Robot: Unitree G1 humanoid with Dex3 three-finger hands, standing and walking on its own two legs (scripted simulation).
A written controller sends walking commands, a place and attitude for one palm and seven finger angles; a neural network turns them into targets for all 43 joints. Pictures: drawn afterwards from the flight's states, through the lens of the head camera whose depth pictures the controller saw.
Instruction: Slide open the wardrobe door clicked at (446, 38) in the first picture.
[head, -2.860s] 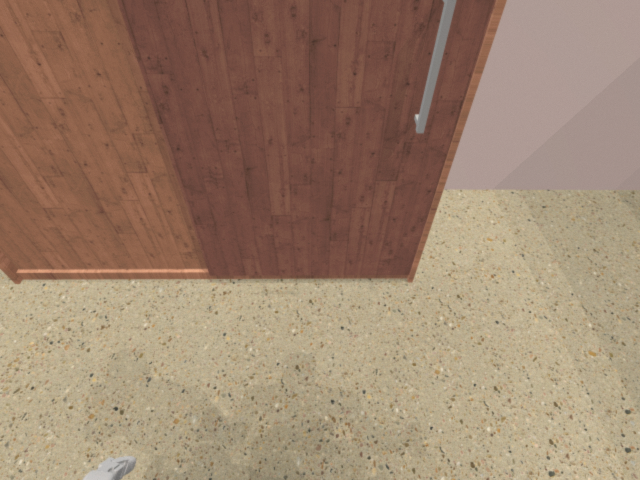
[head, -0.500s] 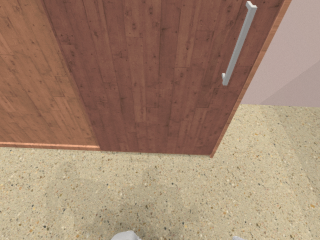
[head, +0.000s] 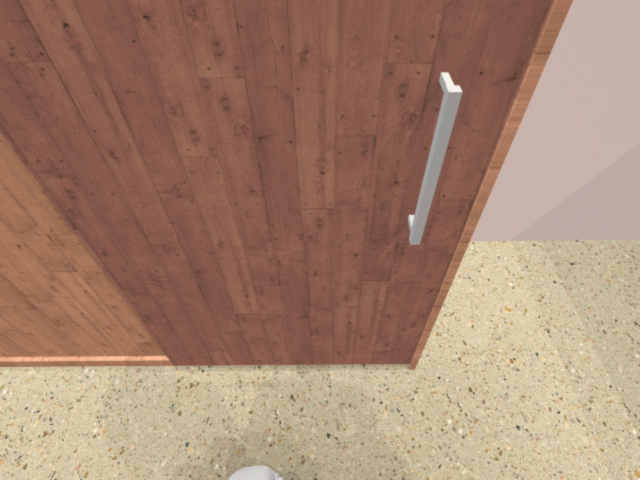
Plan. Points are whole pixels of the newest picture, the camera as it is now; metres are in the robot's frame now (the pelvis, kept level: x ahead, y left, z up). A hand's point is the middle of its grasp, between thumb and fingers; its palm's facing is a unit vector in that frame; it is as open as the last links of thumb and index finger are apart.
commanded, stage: come to a stop and stand still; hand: right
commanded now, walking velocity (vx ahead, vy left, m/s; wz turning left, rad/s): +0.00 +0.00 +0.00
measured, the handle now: (428, 170) +0.54 -0.14 +0.09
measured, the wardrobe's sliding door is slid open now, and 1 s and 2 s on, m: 0.00 0.00 0.00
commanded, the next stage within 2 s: look again from close up in 1.96 s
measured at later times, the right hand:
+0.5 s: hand out of the picture +0.12 -0.20 -0.19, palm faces +0.07 +0.98 -0.19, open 7.3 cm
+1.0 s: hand out of the picture +0.02 -0.17 -0.17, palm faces +0.03 +0.98 -0.19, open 7.3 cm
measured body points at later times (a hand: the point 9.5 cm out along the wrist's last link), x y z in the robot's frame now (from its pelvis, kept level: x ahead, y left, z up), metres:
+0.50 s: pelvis +0.04 -0.02 -0.02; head +0.07 -0.03 +0.43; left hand +0.11 +0.23 -0.16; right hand +0.12 -0.25 -0.17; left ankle +0.11 +0.12 -0.74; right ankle +0.03 -0.13 -0.75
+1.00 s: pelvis +0.02 +0.00 +0.00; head +0.03 +0.00 +0.45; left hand +0.02 +0.22 -0.16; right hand +0.02 -0.23 -0.16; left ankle +0.00 +0.11 -0.74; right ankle +0.03 -0.13 -0.74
